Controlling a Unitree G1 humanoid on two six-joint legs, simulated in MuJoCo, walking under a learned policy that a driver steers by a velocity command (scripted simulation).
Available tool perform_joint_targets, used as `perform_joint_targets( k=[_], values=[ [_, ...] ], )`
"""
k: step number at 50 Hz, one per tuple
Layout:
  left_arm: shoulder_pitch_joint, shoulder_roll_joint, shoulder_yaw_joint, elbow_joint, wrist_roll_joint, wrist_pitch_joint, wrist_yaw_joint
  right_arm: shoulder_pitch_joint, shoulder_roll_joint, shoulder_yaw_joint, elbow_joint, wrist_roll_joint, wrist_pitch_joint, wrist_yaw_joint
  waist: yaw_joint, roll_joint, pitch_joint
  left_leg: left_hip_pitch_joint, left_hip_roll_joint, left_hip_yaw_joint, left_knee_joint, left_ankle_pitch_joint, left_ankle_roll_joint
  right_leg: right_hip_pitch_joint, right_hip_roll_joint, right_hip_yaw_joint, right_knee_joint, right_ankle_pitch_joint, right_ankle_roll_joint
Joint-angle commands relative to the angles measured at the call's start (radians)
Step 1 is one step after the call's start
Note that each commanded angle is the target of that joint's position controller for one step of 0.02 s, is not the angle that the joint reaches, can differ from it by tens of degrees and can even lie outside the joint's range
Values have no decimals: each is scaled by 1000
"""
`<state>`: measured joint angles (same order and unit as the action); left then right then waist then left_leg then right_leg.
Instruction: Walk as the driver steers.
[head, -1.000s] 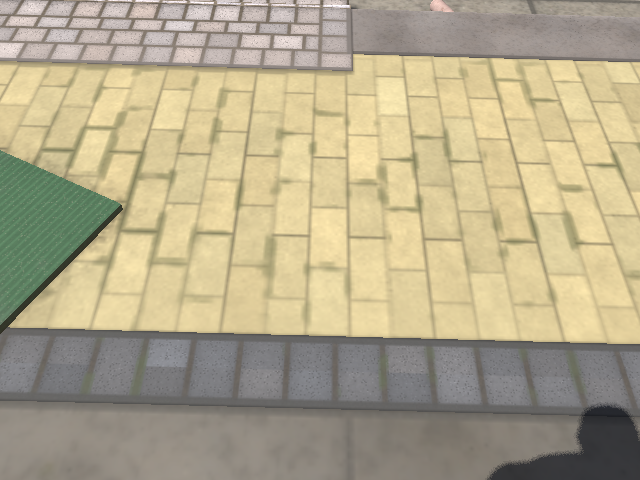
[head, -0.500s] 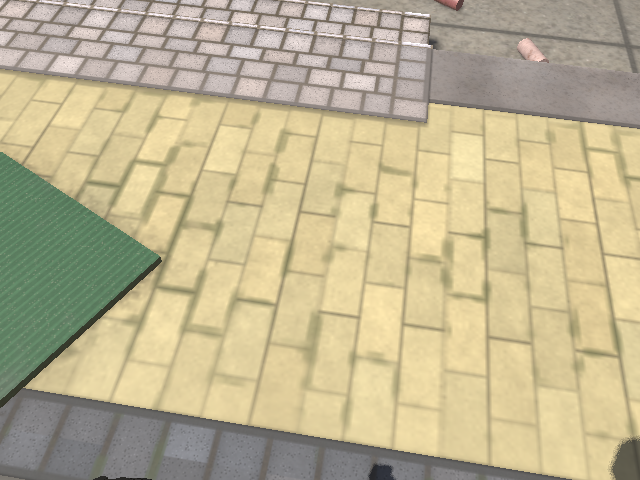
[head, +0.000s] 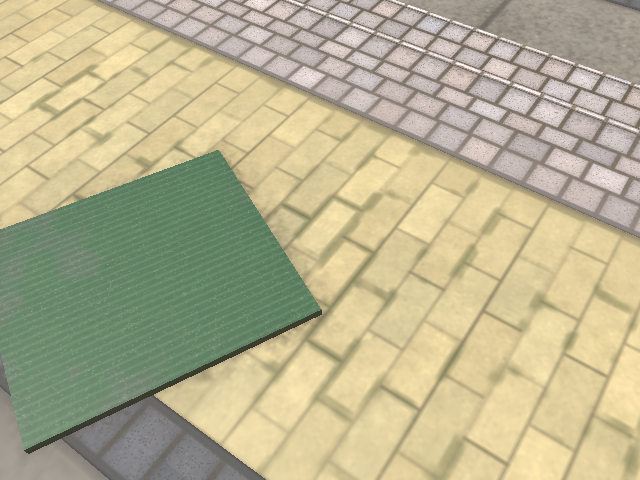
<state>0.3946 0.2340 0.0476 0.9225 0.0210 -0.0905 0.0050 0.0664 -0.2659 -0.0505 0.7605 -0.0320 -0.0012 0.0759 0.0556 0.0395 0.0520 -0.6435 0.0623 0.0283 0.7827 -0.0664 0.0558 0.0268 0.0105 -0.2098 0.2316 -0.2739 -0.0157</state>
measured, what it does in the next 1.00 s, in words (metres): walks ahead: left foot, then right foot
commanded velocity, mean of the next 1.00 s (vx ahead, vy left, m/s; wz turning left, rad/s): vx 0.50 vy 0.00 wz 0.00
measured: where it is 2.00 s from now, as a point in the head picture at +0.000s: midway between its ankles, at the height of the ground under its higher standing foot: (370, 276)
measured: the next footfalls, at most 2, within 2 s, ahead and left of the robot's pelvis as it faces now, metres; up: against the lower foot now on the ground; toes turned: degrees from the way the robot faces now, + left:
left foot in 0.12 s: +0.22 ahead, +0.10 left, +0.00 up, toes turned +8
right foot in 0.72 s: +0.55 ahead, -0.01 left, +0.00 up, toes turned +1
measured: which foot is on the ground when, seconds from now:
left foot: up 0.00-0.10, down 0.12-0.74, up 0.76-1.00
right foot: down 0.00-0.14, up 0.16-0.70, down 0.72-1.00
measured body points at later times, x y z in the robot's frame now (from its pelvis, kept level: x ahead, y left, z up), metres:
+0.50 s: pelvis +0.26 +0.06 +0.00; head +0.27 +0.08 +0.45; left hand +0.35 +0.33 -0.13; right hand +0.27 -0.20 -0.13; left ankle +0.18 +0.10 -0.74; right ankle +0.42 -0.08 -0.68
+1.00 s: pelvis +0.54 +0.04 +0.00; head +0.56 +0.03 +0.45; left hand +0.55 +0.32 -0.13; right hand +0.67 -0.21 -0.12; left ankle +0.65 +0.22 -0.67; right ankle +0.51 -0.01 -0.74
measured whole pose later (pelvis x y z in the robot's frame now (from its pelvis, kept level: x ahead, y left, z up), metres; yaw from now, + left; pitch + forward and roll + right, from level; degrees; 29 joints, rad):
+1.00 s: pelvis +0.54 +0.04 +0.00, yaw -4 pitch +1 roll +0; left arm 0.38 0.25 0.06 0.94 0.00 -0.05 -0.01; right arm 0.13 -0.25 -0.02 0.81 -0.05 -0.04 0.01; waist 0.03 0.03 0.05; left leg -0.64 0.11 -0.06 0.94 -0.18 -0.04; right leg -0.13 0.14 0.05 0.31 -0.18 -0.13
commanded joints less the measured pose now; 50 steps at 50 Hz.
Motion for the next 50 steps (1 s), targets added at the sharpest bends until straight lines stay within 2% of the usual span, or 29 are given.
perform_joint_targets(
  k=[1, 4, 5, 6, 7, 8, 9, 10, 11, 12, 14, 17, 20, 24, 30, 32, 34, 35, 36, 37, 38, 39, 40, 41, 42, 43, 45, 47, 50],
  values=[
    [-1, 154, 30, -45, 0, -6, 10, -110, -33, 5, -100, -5, -11, 7, -11, -126, 34, 50, -17, 59, -109, -22, 28, -15, -276, 57, -50, 501, -101],
    [39, 182, 31, -17, 1, 15, 15, -56, -49, -2, -89, -18, -14, -9, -43, -143, -12, 196, -99, 97, -183, -166, 85, 45, -290, 17, 127, 879, -93],
    [43, 192, 31, -12, 2, 25, 15, 42, -65, -12, -58, -21, -21, -15, -85, -140, -67, 313, -135, 97, -225, -180, 110, 41, -287, 4, 266, 956, -90],
    [39, 185, 24, -17, -2, 32, 14, 208, -89, -27, 1, -30, -32, -27, -156, -99, -156, 540, -151, 76, -300, -131, 137, -53, -260, -24, 472, 867, -71],
    [55, 120, 4, -60, -16, 29, 5, 343, -171, -50, 28, -47, -37, -46, -196, 33, -286, 852, 78, -219, -331, -271, 205, -336, -212, -33, 781, 473, -38],
    [78, 81, -1, -104, -21, 27, -10, 350, -246, -66, 25, -8, -27, -56, -147, 214, -385, 1014, 341, -712, -462, -194, 312, -635, -28, 37, 1098, -263, 6],
    [-39, 169, 22, -114, -8, 28, -6, 330, -228, -63, 19, 9, -19, -67, -174, 40, -305, 946, 312, -614, -475, -35, 294, -717, -60, 185, 1139, -190, -2],
    [-87, 137, 14, -126, -21, 18, -10, 269, -182, -51, 30, 14, -25, -74, -143, 17, -184, 820, 268, -453, -476, 87, 275, -724, -97, 206, 1098, -113, -11],
    [-70, 119, 9, -110, -21, 15, -13, 229, -131, -36, 38, 15, -35, -74, -96, -19, -110, 693, 215, -355, -502, 174, 228, -667, -129, 212, 998, -76, -17],
    [-53, 112, 10, -99, -4, 27, -16, 197, -101, -25, 46, 19, -45, -75, -57, -16, -75, 615, 168, -286, -527, 201, 195, -615, -145, 218, 933, -63, -14],
    [3, 96, 8, -66, 17, 59, -24, 185, -75, -14, 54, 21, -65, -71, -26, 2, -76, 539, 128, -228, -574, 208, 175, -528, -139, 208, 889, -31, -5],
    [-62, 86, 12, -80, 18, 74, -37, 232, -98, -19, 88, 30, -82, -68, -27, 2, -27, 519, 107, -191, -644, 155, 175, -593, -142, 195, 818, 58, 13],
    [-182, 88, 15, -114, 14, 74, -37, 296, -96, -17, 119, 31, -83, -70, -59, -2, 20, 563, 101, -177, -675, 146, 159, -701, -148, 192, 718, 161, 29],
    [-290, 75, 10, -145, 8, 68, -38, 359, -89, -10, 154, 28, -86, -74, -86, 5, 32, 634, 93, -142, -666, 228, 133, -733, -126, 178, 576, 258, 27],
    [-423, 60, -8, -192, 4, 55, -41, 435, -87, 0, 212, 8, -86, -92, -117, 15, 63, 778, 127, -76, -625, 428, 124, -709, -63, 125, 394, 234, -35],
    [-386, 66, -6, -186, 1, 49, -38, 405, -97, 1, 217, 3, -88, -101, -84, 26, 45, 795, 138, -31, -558, 643, 106, -608, -16, 106, 352, 165, -79],
    [-238, 94, 8, -139, 2, 42, -25, 381, -119, -3, 220, -6, -87, -108, -17, 46, -45, 818, 139, 7, -352, 923, 84, -434, 54, 83, 333, 84, -124],
    [-93, 109, 20, -90, 7, 33, -19, 365, -131, -6, 217, -3, -81, -108, 47, 35, -119, 776, 121, 35, -162, 900, 69, -267, 75, 84, 264, 118, -149],
    [65, 162, 40, -48, 26, 29, -11, 345, -126, 0, 193, 5, -84, -108, 114, -4, -206, 581, 95, 59, 93, 647, 51, -15, -41, 234, 246, 104, -202],
    [134, 290, 77, -39, 34, 35, -4, 429, -45, 14, 160, 34, -91, -89, 68, -239, -308, 180, -107, 94, 526, -32, -7, 277, -331, 755, 197, 105, -378],
    [49, 246, 68, -37, -11, 46, -20, 378, -100, -1, 152, 5, -98, -84, 33, -144, -302, 34, -135, -72, 631, -390, 9, 261, -351, 947, 75, 127, -392],
    [-54, 221, 62, -59, -22, 50, -23, 295, -100, -1, 117, 3, -106, -77, -5, -107, -146, -25, -66, -103, 608, -306, 14, 111, -325, 792, 53, 77, -363],
    [-105, 160, 48, -69, -16, 51, -25, 252, -102, 0, 102, 7, -115, -73, -22, -36, -67, -9, -27, -92, 543, -244, 10, -18, -290, 696, 15, 127, -331],
    [-122, 134, 40, -67, -14, 48, -23, 237, -90, 0, 95, 4, -109, -72, -51, -19, -16, 27, -2, -90, 478, -230, 0, -115, -244, 621, -5, 197, -299],
    [-130, 114, 33, -58, -17, 44, -17, 247, -77, 4, 87, -7, -92, -72, -81, -37, -7, 79, 14, -87, 426, -224, -19, -187, -199, 558, -22, 256, -274],
    [-121, 117, 32, -55, -19, 36, -15, 254, -62, 7, 83, -13, -75, -69, -91, -54, -19, 111, 19, -79, 390, -222, -36, -219, -174, 520, -30, 291, -267],
    [-85, 149, 41, -47, -22, 23, -14, 231, -48, 11, 63, -18, -53, -66, -92, -66, -28, 107, 21, -54, 323, -202, -67, -250, -146, 481, -40, 346, -272],
    [-53, 166, 46, -45, -22, 23, -12, 147, -47, 13, 27, -17, -46, -65, -74, -77, -8, 63, 28, -37, 229, -139, -95, -262, -126, 471, -59, 332, -265],
    [17, 159, 47, -41, -23, 31, -10, 17, -48, 16, -23, -12, -43, -63, -24, -94, 0, -14, 28, -36, 92, -42, -117, -191, -116, 494, -48, 332, -235]
  ],
)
